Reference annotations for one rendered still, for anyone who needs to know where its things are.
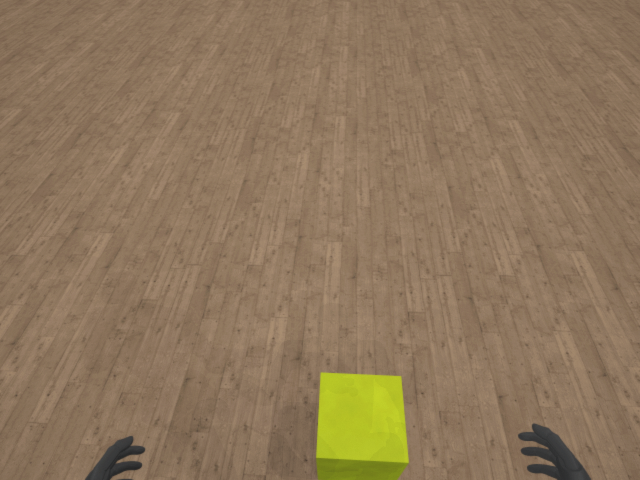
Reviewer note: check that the right robot hand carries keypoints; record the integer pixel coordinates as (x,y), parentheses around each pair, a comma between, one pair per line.
(567,466)

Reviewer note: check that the carton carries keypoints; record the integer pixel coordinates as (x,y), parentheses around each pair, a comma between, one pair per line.
(361,427)

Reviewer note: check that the left robot hand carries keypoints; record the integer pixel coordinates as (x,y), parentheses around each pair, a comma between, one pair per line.
(106,468)

